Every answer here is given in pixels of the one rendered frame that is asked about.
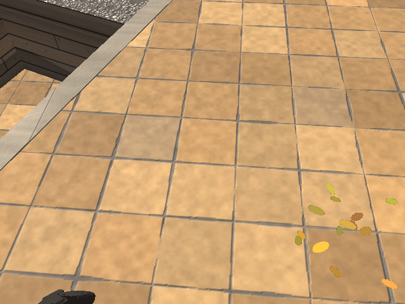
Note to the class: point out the left robot hand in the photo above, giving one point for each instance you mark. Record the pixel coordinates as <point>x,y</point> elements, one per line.
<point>69,297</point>

